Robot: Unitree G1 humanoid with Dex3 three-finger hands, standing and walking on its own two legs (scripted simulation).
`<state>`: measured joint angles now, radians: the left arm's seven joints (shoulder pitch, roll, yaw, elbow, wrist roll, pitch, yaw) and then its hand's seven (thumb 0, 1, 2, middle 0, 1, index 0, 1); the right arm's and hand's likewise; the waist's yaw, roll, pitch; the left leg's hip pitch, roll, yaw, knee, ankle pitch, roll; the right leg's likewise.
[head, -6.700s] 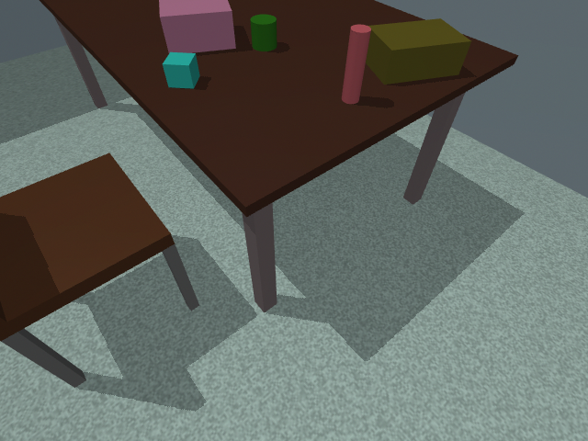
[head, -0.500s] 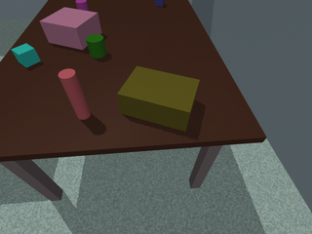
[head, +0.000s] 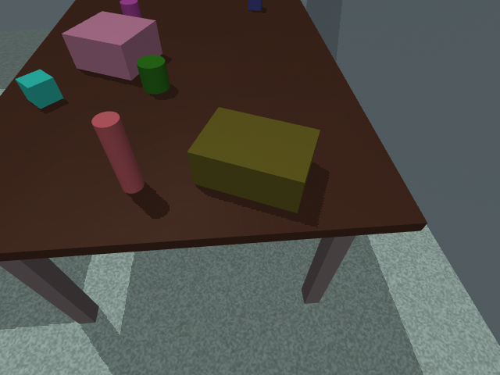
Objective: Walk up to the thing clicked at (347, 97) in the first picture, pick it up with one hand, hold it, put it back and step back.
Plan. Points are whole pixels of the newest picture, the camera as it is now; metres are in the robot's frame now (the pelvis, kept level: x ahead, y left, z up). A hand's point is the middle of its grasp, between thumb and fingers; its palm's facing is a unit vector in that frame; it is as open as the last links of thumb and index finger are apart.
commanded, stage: stand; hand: left
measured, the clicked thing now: (121, 156) +0.52 +0.26 +0.03
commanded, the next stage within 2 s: rise first in 0.80 s
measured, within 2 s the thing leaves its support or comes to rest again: neither
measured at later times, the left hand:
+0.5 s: hand out of the picture +0.08 +0.26 -0.15, palm faces -0.04 -0.94 -0.35, open 7.4 cm
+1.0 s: hand out of the picture +0.11 +0.24 -0.15, palm faces +0.05 -0.94 -0.33, open 8.0 cm
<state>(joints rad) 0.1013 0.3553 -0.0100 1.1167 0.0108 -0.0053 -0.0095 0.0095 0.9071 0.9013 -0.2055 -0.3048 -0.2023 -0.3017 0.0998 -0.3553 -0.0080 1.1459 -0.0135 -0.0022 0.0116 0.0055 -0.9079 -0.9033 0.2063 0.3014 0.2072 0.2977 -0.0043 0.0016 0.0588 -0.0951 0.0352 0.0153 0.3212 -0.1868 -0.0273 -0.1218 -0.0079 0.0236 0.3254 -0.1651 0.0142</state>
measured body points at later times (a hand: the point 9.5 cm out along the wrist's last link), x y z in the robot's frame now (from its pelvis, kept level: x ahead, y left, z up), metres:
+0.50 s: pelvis +0.00 +0.00 +0.00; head +0.02 +0.00 +0.45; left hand +0.08 +0.31 -0.13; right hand +0.08 -0.30 -0.14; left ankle -0.01 +0.14 -0.75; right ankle +0.01 -0.13 -0.75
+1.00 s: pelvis +0.00 +0.00 +0.00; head +0.03 +0.00 +0.44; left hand +0.11 +0.29 -0.13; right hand +0.11 -0.29 -0.13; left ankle -0.01 +0.14 -0.75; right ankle +0.01 -0.13 -0.75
